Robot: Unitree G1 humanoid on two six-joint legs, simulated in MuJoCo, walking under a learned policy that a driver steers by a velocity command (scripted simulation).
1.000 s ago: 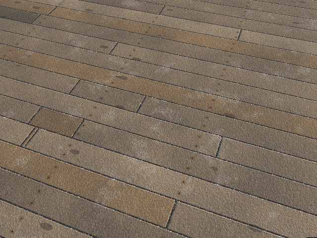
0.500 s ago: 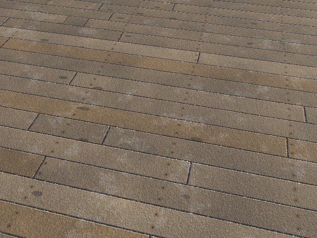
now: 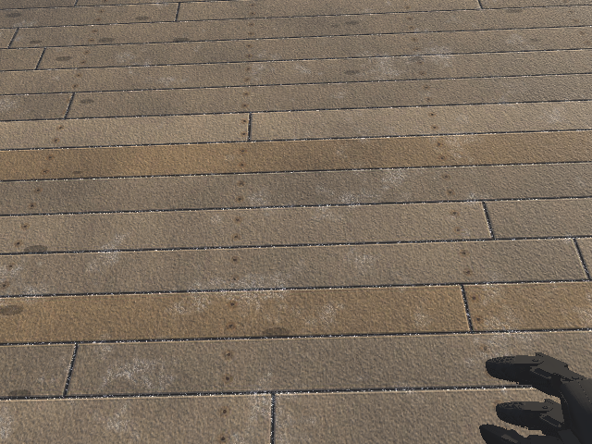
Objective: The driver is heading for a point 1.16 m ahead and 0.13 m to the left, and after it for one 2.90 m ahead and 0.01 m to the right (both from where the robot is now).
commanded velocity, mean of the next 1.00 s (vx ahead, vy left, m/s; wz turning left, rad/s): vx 0.81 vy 0.00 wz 0.10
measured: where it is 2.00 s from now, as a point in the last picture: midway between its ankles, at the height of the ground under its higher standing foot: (433, 225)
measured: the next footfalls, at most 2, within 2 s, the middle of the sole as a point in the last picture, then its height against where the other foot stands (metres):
left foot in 0.06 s outside the picture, level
right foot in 0.50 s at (443, 372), level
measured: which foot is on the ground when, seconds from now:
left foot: up 0.00-0.04, down 0.06-0.50, up 0.52-0.88, down 0.90-1.00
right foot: down 0.00-0.08, up 0.10-0.48, down 0.50-0.90, up 0.92-1.00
